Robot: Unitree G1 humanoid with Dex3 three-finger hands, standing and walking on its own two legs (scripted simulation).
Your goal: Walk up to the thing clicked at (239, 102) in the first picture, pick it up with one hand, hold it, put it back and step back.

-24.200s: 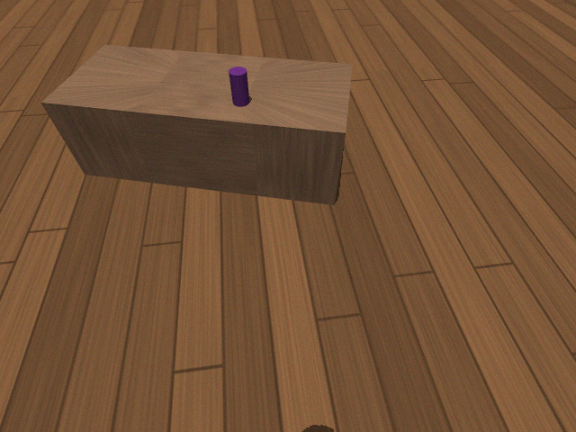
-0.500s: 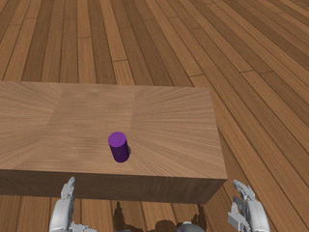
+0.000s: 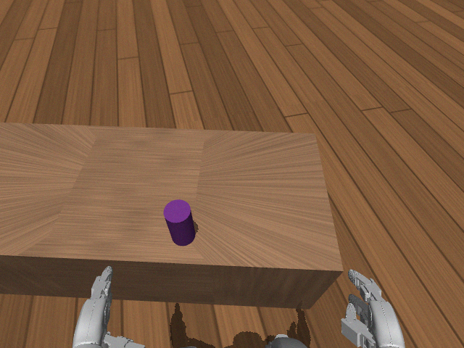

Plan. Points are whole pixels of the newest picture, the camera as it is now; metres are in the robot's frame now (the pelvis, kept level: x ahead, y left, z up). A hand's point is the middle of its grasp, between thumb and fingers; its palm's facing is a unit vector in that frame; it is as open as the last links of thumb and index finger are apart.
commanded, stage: home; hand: left
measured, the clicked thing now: (180, 223) +0.46 +0.15 -0.23
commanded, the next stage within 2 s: stand in 0.54 s
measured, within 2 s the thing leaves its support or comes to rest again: neither
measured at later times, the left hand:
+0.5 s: hand (131, 332) +0.16 +0.18 -0.05, palm faces +0.12 -0.95 -0.29, open 17.5 cm
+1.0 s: hand out of the picture +0.09 +0.24 -0.11, palm faces +0.00 -0.93 -0.37, open 11.5 cm
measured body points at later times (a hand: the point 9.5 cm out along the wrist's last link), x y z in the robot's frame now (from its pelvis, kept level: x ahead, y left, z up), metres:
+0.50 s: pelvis -0.01 -0.01 +0.00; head +0.02 -0.01 +0.45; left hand +0.15 +0.23 -0.03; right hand +0.14 -0.24 -0.08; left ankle -0.02 +0.12 -0.69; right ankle +0.03 -0.12 -0.69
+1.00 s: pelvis +0.00 -0.01 +0.02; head +0.02 -0.01 +0.47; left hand +0.09 +0.29 -0.09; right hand +0.11 -0.30 -0.09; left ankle -0.02 +0.12 -0.69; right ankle +0.03 -0.12 -0.69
